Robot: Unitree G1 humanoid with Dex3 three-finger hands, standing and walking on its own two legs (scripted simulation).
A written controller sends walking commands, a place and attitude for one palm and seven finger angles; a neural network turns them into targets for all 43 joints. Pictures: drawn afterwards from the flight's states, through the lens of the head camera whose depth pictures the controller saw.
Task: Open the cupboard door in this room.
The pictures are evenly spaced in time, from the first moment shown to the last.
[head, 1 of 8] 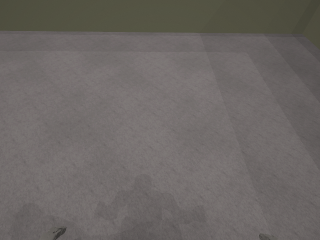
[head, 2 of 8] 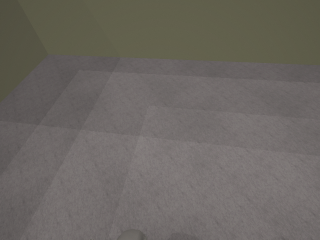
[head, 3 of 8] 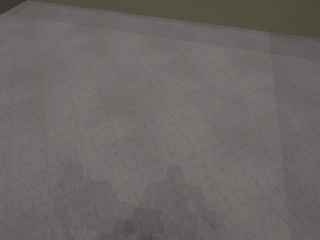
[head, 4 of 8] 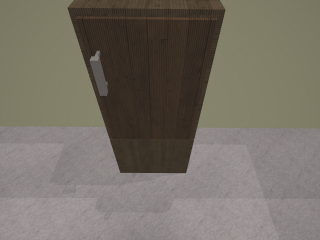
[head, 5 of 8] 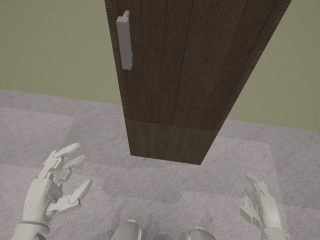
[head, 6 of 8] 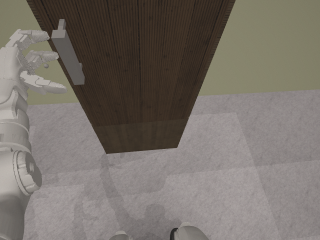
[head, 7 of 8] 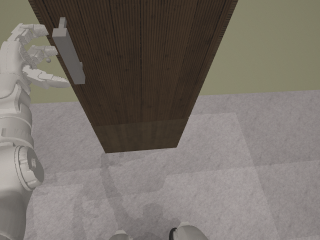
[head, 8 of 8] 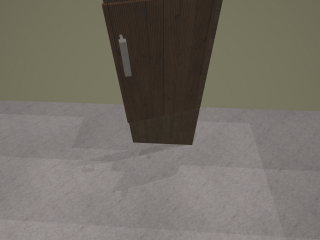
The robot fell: no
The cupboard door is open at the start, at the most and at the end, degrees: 0 19 19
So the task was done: no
